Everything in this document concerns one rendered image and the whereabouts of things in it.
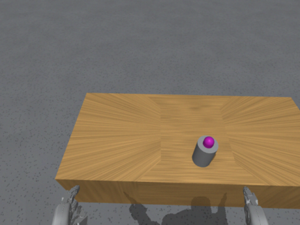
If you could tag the left robot hand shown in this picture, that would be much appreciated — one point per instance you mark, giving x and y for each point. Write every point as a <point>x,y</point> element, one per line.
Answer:
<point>65,210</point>

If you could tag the right robot hand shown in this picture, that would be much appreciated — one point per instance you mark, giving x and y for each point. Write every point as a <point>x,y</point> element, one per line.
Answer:
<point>254,213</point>

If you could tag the bottle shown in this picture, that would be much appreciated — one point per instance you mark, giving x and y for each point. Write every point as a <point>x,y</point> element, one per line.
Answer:
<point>205,150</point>

